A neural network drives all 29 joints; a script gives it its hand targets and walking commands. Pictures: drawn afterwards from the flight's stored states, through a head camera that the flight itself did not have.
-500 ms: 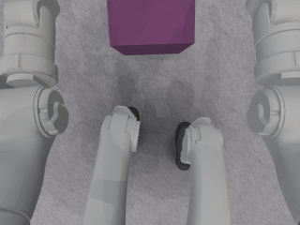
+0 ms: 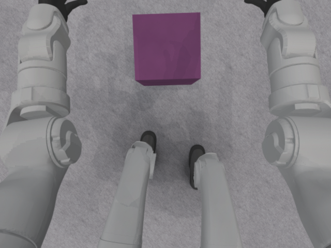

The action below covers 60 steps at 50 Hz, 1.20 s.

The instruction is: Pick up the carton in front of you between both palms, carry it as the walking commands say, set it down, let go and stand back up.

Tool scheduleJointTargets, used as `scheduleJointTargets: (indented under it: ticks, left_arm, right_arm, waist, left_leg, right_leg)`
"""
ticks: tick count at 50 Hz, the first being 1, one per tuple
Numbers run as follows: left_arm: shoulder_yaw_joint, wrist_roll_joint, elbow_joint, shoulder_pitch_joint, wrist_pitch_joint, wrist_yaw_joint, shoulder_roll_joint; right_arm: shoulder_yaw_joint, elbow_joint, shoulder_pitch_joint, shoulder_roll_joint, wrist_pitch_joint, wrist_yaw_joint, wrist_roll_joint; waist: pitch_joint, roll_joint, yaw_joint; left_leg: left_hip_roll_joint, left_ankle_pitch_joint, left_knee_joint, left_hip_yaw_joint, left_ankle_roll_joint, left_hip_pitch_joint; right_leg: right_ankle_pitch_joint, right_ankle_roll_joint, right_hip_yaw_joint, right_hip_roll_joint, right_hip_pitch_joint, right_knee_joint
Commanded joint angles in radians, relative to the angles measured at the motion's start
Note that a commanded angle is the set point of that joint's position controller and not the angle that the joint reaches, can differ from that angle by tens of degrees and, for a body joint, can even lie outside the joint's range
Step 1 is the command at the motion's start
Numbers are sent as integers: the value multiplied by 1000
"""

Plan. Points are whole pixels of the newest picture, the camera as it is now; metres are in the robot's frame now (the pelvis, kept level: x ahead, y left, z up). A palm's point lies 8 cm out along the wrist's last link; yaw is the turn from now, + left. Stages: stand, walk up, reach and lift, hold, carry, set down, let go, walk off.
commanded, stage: let go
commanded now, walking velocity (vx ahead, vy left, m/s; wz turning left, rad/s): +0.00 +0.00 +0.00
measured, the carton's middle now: (167, 55) +0.55 +0.08 -0.49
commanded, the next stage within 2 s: stand in 1.44 s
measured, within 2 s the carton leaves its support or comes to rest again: neither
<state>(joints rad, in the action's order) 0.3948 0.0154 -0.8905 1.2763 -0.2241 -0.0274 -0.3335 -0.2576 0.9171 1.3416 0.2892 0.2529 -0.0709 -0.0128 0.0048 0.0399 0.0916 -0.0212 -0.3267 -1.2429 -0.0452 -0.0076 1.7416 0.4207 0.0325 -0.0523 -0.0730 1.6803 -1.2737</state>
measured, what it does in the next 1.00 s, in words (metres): rises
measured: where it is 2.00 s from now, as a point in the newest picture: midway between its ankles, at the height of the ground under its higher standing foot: (171, 167)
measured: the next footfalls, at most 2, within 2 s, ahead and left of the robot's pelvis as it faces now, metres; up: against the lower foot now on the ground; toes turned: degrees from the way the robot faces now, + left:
none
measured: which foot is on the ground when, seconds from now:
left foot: down 0.00-1.00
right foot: down 0.00-1.00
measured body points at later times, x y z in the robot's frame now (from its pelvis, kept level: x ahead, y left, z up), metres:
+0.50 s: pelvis +0.05 +0.02 +0.11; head +0.28 +0.04 +0.49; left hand +0.40 +0.29 +0.00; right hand +0.45 -0.15 -0.01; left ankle +0.09 +0.12 -0.58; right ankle +0.06 -0.13 -0.58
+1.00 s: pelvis +0.10 -0.01 +0.16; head +0.14 -0.01 +0.61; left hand +0.25 +0.23 +0.08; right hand +0.29 -0.23 +0.08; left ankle +0.09 +0.12 -0.58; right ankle +0.06 -0.13 -0.58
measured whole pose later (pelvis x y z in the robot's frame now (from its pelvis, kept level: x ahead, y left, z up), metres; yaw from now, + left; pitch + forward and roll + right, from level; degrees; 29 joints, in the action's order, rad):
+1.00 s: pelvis +0.10 -0.01 +0.16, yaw +3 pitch +3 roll +1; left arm 0.04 -0.02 -0.44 -0.23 -0.03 -0.07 -0.21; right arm -0.06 0.48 -0.19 0.20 0.03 0.04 -0.02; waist -0.03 0.00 0.02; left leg -0.02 -0.21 -0.42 -0.06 -0.01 0.27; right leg 0.29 -0.01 -0.06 -0.03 0.21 -0.44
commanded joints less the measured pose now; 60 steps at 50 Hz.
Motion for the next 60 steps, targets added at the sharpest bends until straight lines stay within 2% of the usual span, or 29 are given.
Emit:
scheduleJointTargets:
  ticks: [1, 5, 9, 14, 19, 26, 34, 40, 49, 54, 60]
  left_arm:
    - [22, 34, 94, 203, 31, -11, -118]
    - [24, 89, 124, 67, 43, -38, -107]
    - [-13, 126, 221, -122, 52, -68, -101]
    - [-75, 105, 342, -328, 80, -87, -77]
    - [-120, 66, 365, -548, 116, -94, -28]
    - [-183, 19, 371, -846, 175, -82, 14]
    - [-253, -14, 455, -1151, 231, -57, 31]
    - [-308, -32, 516, -1354, 246, -43, 40]
    - [-326, -30, 552, -1463, 199, -45, 23]
    - [-314, -11, 552, -1464, 148, -49, 9]
    - [-311, 2, 548, -1473, 112, -47, 12]
  right_arm:
    - [-25, -95, 215, 73, -27, 5, -33]
    - [-45, -145, 71, 23, -30, -11, -90]
    - [-46, -270, -126, -36, -36, -32, -129]
    - [-2, -410, -339, -67, -75, -31, -111]
    - [27, -423, -556, -79, -124, -4, -93]
    - [56, -394, -859, -75, -187, 36, -78]
    - [106, -438, -1135, -53, -249, 68, -41]
    - [140, -481, -1333, -34, -274, 86, -21]
    - [187, -546, -1501, -16, -234, 112, -2]
    - [201, -573, -1515, -11, -187, 128, 9]
    - [204, -583, -1514, -4, -151, 136, 10]
  waist:
    - [1040, 8, 36]
    - [1091, 0, 28]
    - [1127, -19, 24]
    - [1039, -55, 16]
    - [877, -67, 0]
    - [717, -73, -29]
    - [506, -81, -41]
    - [332, -58, -47]
    - [66, 16, -85]
    - [-29, 7, -85]
    - [-45, -26, -77]
  left_leg:
    - [-31, 427, 112, 96, -29, -802]
    - [-32, 499, 182, 94, -23, -912]
    - [-31, 594, 253, 81, -11, -1056]
    - [-14, 653, 334, 47, -3, -1264]
    - [0, 613, 412, 15, -6, -1377]
    - [7, 577, 504, -12, -14, -1462]
    - [7, 486, 634, -8, -21, -1536]
    - [-6, 436, 739, 17, -23, -1600]
    - [-35, 308, 833, 48, -11, -1677]
    - [-46, 252, 834, 60, -8, -1723]
    - [-47, 286, 824, 60, -11, -1743]
  right_leg:
    - [-272, 19, 90, -36, -442, 179]
    - [-352, 24, 83, -36, -558, 255]
    - [-433, 27, 76, -40, -668, 331]
    - [-397, 25, 81, -36, -659, 433]
    - [-309, 14, 84, -22, -657, 521]
    - [-274, 0, 68, -6, -771, 608]
    - [-276, -15, 48, 11, -1043, 720]
    - [-326, -16, 39, 20, -1274, 817]
    - [-351, -5, 15, 50, -1438, 935]
    - [-312, -9, 12, 64, -1429, 959]
    - [-353, -7, 15, 56, -1465, 939]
